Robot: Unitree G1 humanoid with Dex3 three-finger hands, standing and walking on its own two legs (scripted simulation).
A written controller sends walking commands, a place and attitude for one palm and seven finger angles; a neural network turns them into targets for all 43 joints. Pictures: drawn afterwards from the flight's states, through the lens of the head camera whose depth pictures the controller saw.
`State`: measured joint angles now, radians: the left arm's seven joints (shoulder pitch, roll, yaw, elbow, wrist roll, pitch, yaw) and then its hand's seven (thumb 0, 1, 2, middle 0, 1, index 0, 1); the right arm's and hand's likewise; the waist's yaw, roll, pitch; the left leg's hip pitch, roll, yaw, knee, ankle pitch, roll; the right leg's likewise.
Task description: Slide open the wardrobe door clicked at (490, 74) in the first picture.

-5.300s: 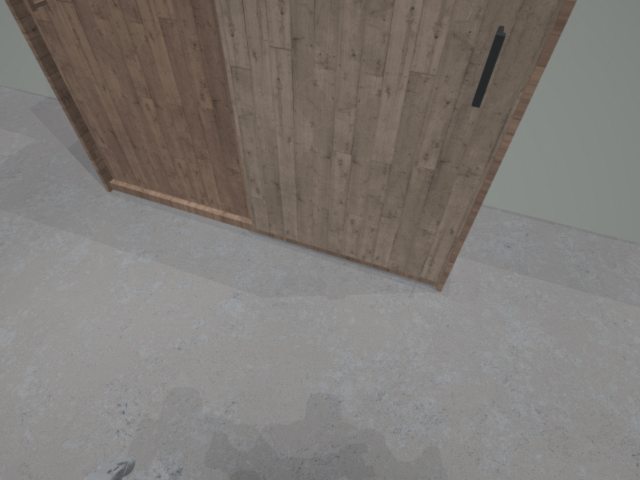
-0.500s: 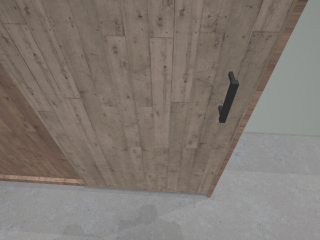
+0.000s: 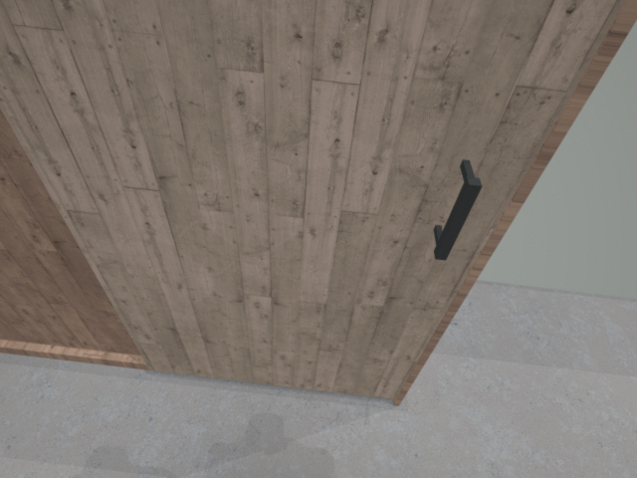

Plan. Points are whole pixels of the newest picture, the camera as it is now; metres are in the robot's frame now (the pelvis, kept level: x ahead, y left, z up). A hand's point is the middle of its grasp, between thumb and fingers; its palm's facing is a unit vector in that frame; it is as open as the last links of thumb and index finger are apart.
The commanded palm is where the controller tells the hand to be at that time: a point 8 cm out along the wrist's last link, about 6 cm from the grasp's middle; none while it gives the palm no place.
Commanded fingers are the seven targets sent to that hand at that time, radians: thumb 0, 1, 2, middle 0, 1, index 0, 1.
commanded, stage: come to a stop and stand still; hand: right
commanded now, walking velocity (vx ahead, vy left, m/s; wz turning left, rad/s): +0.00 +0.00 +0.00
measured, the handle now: (453, 212) +0.48 -0.17 +0.09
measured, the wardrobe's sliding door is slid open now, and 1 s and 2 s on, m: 0.00 0.00 0.00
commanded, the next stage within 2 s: look again from close up in 0.52 s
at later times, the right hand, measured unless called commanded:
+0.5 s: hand out of the picture +0.02 -0.16 -0.17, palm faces +0.02 +0.98 -0.22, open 7.4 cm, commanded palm none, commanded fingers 0.00 -0.90 -0.90 0.20 0.30 0.20 0.30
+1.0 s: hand out of the picture +0.01 -0.15 -0.17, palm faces +0.04 +0.98 -0.20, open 7.4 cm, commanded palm none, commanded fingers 0.00 -0.90 -0.90 0.20 0.30 0.20 0.30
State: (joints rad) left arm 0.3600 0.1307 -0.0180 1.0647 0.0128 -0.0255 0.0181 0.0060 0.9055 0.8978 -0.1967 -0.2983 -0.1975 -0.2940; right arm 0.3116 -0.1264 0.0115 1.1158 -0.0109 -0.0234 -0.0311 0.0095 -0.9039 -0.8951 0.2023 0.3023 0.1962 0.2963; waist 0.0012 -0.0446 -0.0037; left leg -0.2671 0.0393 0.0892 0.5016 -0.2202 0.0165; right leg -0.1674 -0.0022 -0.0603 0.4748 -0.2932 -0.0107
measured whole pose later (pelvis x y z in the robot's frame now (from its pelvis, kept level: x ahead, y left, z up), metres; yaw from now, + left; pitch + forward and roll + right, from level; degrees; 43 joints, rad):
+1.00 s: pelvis +0.02 +0.02 +0.00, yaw +0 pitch -1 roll -1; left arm 0.30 0.13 -0.02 1.13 0.01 -0.02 0.03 0.01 0.91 0.90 -0.20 -0.30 -0.20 -0.29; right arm 0.27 -0.14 0.00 1.13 -0.01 -0.02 -0.03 0.01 -0.91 -0.90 0.20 0.30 0.20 0.30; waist -0.01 -0.02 0.06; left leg -0.20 0.00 0.11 0.44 -0.22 0.05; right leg -0.09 -0.03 -0.05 0.39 -0.27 0.02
